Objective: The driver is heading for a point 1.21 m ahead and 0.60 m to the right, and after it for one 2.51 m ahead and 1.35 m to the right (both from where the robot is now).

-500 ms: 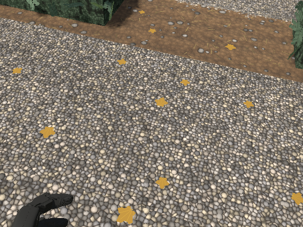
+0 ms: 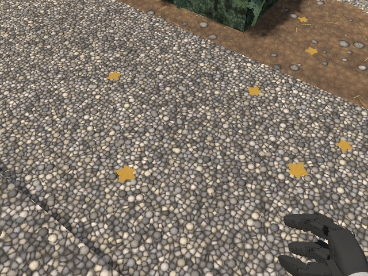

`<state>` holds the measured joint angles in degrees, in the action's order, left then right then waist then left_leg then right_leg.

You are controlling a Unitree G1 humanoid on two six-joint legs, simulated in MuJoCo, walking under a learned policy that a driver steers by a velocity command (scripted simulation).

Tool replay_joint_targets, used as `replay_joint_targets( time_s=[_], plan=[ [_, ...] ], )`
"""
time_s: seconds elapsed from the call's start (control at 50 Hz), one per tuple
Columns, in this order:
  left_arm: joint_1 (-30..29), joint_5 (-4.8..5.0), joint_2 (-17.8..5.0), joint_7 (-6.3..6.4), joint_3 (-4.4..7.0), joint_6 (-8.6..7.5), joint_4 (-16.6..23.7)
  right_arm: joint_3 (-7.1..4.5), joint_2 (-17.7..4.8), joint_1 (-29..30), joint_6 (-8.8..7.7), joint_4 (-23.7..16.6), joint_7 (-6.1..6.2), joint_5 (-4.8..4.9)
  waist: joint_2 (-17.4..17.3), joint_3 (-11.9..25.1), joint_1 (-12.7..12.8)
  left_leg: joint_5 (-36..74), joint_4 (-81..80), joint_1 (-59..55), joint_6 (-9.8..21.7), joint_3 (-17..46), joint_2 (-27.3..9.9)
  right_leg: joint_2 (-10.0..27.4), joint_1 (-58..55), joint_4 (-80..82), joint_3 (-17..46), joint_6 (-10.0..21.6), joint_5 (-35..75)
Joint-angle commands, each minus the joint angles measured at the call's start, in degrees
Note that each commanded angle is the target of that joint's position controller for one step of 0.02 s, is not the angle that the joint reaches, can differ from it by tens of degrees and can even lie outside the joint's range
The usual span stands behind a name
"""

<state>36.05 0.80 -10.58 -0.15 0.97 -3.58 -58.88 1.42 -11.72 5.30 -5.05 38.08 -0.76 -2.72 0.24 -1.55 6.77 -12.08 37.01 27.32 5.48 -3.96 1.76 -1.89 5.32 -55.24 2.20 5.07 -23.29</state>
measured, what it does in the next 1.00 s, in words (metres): goes down, turning right: right foot 0.18 m lower, then left foot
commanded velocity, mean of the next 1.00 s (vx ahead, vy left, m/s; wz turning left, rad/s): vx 1.00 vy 0.00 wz -0.78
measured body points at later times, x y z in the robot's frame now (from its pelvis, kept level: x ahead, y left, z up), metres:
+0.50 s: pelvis +0.43 -0.11 -0.16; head +0.46 -0.11 +0.28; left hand +0.63 +0.12 -0.30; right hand +0.32 -0.34 -0.30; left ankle +0.25 +0.09 -0.59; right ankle +0.45 -0.14 -0.90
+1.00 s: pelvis +0.81 -0.26 -0.16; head +0.82 -0.27 +0.29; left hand +1.15 -0.27 -0.22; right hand +0.57 -0.40 -0.29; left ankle +0.87 -0.11 -0.90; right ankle +0.79 -0.43 -0.82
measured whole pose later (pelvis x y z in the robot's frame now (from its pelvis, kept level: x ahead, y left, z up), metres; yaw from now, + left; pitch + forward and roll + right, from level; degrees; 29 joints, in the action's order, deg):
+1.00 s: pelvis +0.81 -0.26 -0.16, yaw -48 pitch +1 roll +2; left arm 2.4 -2.3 -18.3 -4.0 2.1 -1.5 -37.7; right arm -3.3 -14.1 -28.3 -5.7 55.2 -0.3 -1.6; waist 2.8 0.5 -3.5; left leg -17.1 19.8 3.5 -2.8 -4.0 -1.3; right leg 0.0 41.5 -60.4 4.9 4.7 -8.5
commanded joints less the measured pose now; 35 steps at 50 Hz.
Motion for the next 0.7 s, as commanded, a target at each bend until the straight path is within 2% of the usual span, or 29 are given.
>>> replay_joint_targets(
  time_s=[0.02, 0.04, 0.08, 0.1, 0.12, 0.14, 0.16, 0.18, 0.2, 0.22, 0.26, 0.28, 0.32, 0.36, 0.38, 0.4, 0.42, 0.44, 0.46, 0.48, 0.5, 0.52, 0.54, 0.56, 0.58, 0.6, 0.64, 0.66, 0.7],
  plan=[
    [-8.54, -0.35, -9.50, 0.77, 2.53, -0.17, 8.58, -4.88, -8.84, -21.56, 0.18, 5.61, 1.16, 0.99, -2.43, 7.92, -12.52, -4.73, -18.30, -38.86, 9.94, 31.33, -23.62, 5.96, 36.89, -18.35, 3.03, 1.42, 5.86],
    [-10.22, -0.81, -8.53, 0.55, 2.67, 0.57, 8.65, -4.78, -7.04, -19.75, -0.50, 6.34, 0.92, 1.05, -1.72, 2.26, -10.69, -0.26, -20.74, -31.08, 8.25, 24.99, -21.07, 7.38, 34.72, -15.38, 3.17, 1.04, 6.22],
    [-10.09, -1.90, -6.62, -0.08, 3.04, 2.92, 8.76, -4.43, -5.16, -18.44, -1.56, 7.14, 1.21, 2.21, -3.61, -2.66, -6.92, 3.24, -23.74, -22.45, 5.20, 15.12, -18.18, 8.87, 31.11, -9.48, 2.91, -0.23, 5.37],
    [-10.66, -2.05, -6.39, -0.58, 3.29, 4.05, 9.38, -4.59, -5.38, -19.15, -2.03, 7.59, 1.10, 2.98, -4.31, -3.18, -5.95, 5.33, -25.30, -21.90, 4.45, 12.65, -17.47, 9.52, 30.67, -7.53, 2.49, -0.15, 5.05],
    [-13.26, -3.01, -6.34, -1.25, 3.40, 4.95, 11.41, -5.06, -6.59, -19.71, -2.34, 8.47, 1.37, 3.25, -4.30, -4.39, -5.76, 11.45, -25.81, -21.54, 4.71, 9.41, -17.59, 9.41, 31.86, -7.12, 0.66, -0.41, 6.13],
    [-14.70, -3.34, -5.59, -2.16, 3.17, 5.08, 12.56, -5.77, -8.06, -20.65, -2.35, 9.50, 1.33, 2.90, -4.10, -4.14, -5.22, 15.34, -24.88, -21.58, 5.53, 6.68, -17.84, 10.13, 33.48, -7.04, 0.15, -0.59, 9.19],
    [-16.24, -3.76, -6.06, -3.00, 3.48, 5.40, 13.62, -6.31, -9.19, -21.87, -3.21, 10.29, 0.96, 1.30, -3.07, -3.07, -5.87, 18.90, -22.12, -23.45, 6.33, 4.32, -19.11, 10.47, 35.96, -9.27, 0.18, -0.04, 16.15],
    [-19.35, -2.82, -6.37, -3.25, 4.23, 4.97, 14.48, -5.61, -5.81, -20.91, -4.42, 12.16, 0.97, 1.70, -2.16, -4.71, -3.80, 15.26, -23.00, -23.21, 1.81, 0.70, -16.38, 10.81, 38.43, -1.42, 3.50, 0.37, 23.78],
    [-20.63, -1.77, -5.68, -3.96, 3.91, 4.44, 15.73, -5.43, -5.76, -17.61, -5.25, 11.48, 1.58, 2.13, -2.42, -4.79, -2.25, 6.03, -22.34, -13.74, -0.74, -5.49, -11.70, 8.51, 29.95, 9.00, -0.44, 0.31, 36.45],
    [-23.08, -2.68, -5.53, -5.11, 3.69, 3.97, 16.37, -5.26, -5.55, -18.70, -5.78, 12.93, 2.13, 2.65, -2.62, -2.65, -2.53, 0.19, -19.86, -10.35, -2.35, -8.26, -10.85, 7.49, 22.47, 12.57, -2.78, 1.01, 52.33],
    [-22.71, -2.29, -4.46, -6.94, 3.16, 3.76, 15.65, -4.62, -5.66, -20.26, -6.50, 13.30, 3.21, 2.22, -1.46, -2.03, -2.33, -5.70, -16.73, -4.52, -4.04, -11.70, -10.84, 5.67, 12.79, 14.54, -4.96, 2.26, 65.29],
    [-23.06, -2.19, -5.63, -6.94, 3.30, 3.74, 15.40, -4.70, -6.86, -20.86, -6.44, 13.64, 3.46, 1.59, -0.34, -3.14, -2.30, -5.11, -13.73, -6.72, -3.98, -12.77, -11.83, 5.49, 13.53, 14.84, -6.15, 2.84, 66.59],
    [-27.40, -2.76, -7.98, -6.00, 3.39, 3.94, 15.89, -4.66, -8.29, -26.46, -5.06, 15.39, 3.33, 0.53, -0.30, -7.46, -5.06, 3.08, -6.66, -15.63, -4.38, -14.53, -13.51, 4.24, 19.22, 18.80, -10.13, 3.33, 61.20],
    [-29.88, -4.83, -8.49, -4.05, 3.08, 4.19, 15.47, -4.40, -9.97, -31.94, -3.43, 16.78, 3.42, 0.60, -0.01, -8.65, -7.60, 21.18, 4.51, -24.11, -4.83, -15.60, -14.76, 0.87, 19.67, 24.01, -15.78, 3.65, 53.30],
    [-25.21, -5.87, -8.61, -3.21, 3.04, 4.18, 13.96, -4.35, -10.85, -33.57, -2.22, 17.18, 3.54, 1.38, -0.84, -6.23, -5.84, 30.99, 15.57, -27.84, -4.39, -15.59, -15.68, 0.83, 15.81, 28.30, -15.58, 4.83, 52.01],
    [-16.46, -5.97, -10.09, -2.30, 3.77, 4.11, 10.74, -4.26, -11.13, -33.14, -0.77, 17.11, 3.84, 1.39, -2.52, -1.80, -2.54, 37.17, 28.77, -29.06, -3.46, -14.11, -16.44, 1.51, 8.06, 31.21, -14.67, 5.89, 51.26],
    [-5.61, -5.54, -13.52, -1.26, 5.54, 3.90, 6.04, -4.62, -11.14, -31.82, 0.18, 16.72, 3.73, 1.99, -0.79, 3.15, 2.15, 39.74, 46.07, -26.32, -3.10, -11.53, -15.53, 0.74, -3.45, 33.57, -12.07, 7.40, 49.29],
    [0.75, -5.82, -17.11, -0.46, 7.04, 3.16, 4.33, -5.80, -10.99, -25.24, 1.27, 15.90, 3.01, 3.35, 8.15, -0.32, 9.48, -1.55, 78.37, -8.55, -3.83, -11.79, -6.22, 4.68, -15.51, 42.73, -4.21, 13.85, 51.82],
    [2.71, -4.32, -27.70, -0.59, 8.81, 3.31, 2.19, -4.83, -7.28, -22.69, 0.10, 9.68, 3.04, 2.16, 17.71, 0.27, 3.88, -35.31, 85.82, 22.55, -4.54, -5.23, -2.52, 10.00, -36.85, 15.06, -0.84, 12.33, 85.33],
    [3.81, -2.55, -27.24, -0.45, 8.47, 2.59, 3.25, -3.38, -6.96, -22.39, -0.82, 5.83, 2.89, 1.57, 9.72, 12.14, 3.42, -28.13, 79.31, 32.65, -5.38, 1.98, -5.40, 15.43, -47.69, 13.98, 11.82, 18.72, 83.77],
    [2.65, -1.85, -23.12, 0.02, 7.83, 2.94, 3.83, -2.99, -8.53, -18.14, -0.91, 4.16, 2.81, 0.26, -2.25, 14.27, 3.57, -24.88, 72.50, 35.22, -5.76, 4.34, -6.48, 16.29, -44.65, 22.01, 20.96, 21.66, 54.66],
    [-0.50, -2.71, -19.65, -0.12, 6.71, 2.96, 4.77, -3.16, -10.11, -17.59, -1.32, 4.98, 2.34, -1.31, -6.69, 7.35, 1.26, -22.76, 67.34, 36.89, -4.26, 5.07, -8.79, 15.92, -35.53, 27.90, 24.65, 19.19, 36.22],
    [-6.54, -2.87, -21.44, 1.16, 6.85, 1.99, 6.52, -3.52, -10.22, -16.56, -2.04, 2.43, 1.75, -1.13, 0.51, 6.41, -3.15, -16.97, 56.77, 38.27, -5.34, 11.74, -9.44, 23.29, -27.16, 33.21, 37.97, 21.65, 15.52],
    [-11.71, -2.72, -17.39, 1.94, 5.73, 0.61, 7.92, -4.31, -12.79, -11.09, -0.98, 2.37, 1.56, -1.69, -7.03, -1.55, -5.52, -16.06, 47.19, 32.62, -8.50, 14.98, -13.44, 24.56, -10.30, 38.23, 40.24, 20.73, 16.39],
    [-18.40, -2.24, -16.89, 1.87, 4.95, -0.05, 10.18, -4.03, -11.76, -8.40, 0.27, 0.32, 0.98, -0.87, -8.59, -6.82, -8.86, -11.27, 32.21, 18.97, -11.14, 13.15, -13.89, 19.63, 10.55, 43.58, 35.20, 19.87, 15.15],
    [-22.25, -2.98, -17.40, 1.68, 4.86, -0.63, 11.13, -3.63, -10.53, -9.57, 0.71, 0.83, 0.96, -0.52, -7.43, -9.18, -11.01, -6.74, 23.36, 7.92, -12.16, 11.98, -13.90, 16.34, 22.54, 43.86, 31.24, 19.00, 20.11],
    [-22.93, -1.92, -17.18, 0.83, 5.11, -1.62, 11.44, -3.19, -8.01, -13.25, 0.79, 2.12, 0.31, 1.13, -2.35, -3.30, -11.57, 6.12, 11.94, -14.35, -10.48, 8.27, -9.84, 7.95, 30.96, 40.38, 20.43, 13.36, 21.60],
    [-22.92, -1.64, -17.59, 0.16, 5.46, -1.61, 11.63, -3.58, -8.46, -15.18, 0.84, 2.93, 0.00, 1.94, -0.09, -1.44, -11.53, 8.29, 9.68, -18.74, -9.76, 6.01, -7.34, 5.29, 29.63, 37.64, 17.71, 11.99, 21.72],
    [-21.50, -0.91, -17.73, -0.57, 5.85, -1.02, 11.75, -4.27, -9.18, -20.38, 0.43, 5.00, 0.22, 2.16, -2.44, 1.75, -13.07, 8.71, 3.24, -24.92, -8.66, 3.58, -3.60, 1.81, 24.04, 26.63, 15.44, 8.96, 28.35]
  ],
)
Velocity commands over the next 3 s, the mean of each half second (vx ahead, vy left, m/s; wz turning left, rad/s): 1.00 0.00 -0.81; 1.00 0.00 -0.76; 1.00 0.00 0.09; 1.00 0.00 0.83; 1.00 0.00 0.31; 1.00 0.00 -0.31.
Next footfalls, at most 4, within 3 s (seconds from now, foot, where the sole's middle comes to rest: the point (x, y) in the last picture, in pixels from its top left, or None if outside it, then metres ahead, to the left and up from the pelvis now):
0.44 right None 0.48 -0.16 -0.93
0.74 left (244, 196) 0.90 -0.14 -0.93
1.16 right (342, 195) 0.95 -0.58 -0.93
1.64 left None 1.33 -0.82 -0.93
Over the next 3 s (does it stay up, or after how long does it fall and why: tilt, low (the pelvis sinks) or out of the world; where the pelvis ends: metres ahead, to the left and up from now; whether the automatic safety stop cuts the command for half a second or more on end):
stays up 2.35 -1.20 -0.19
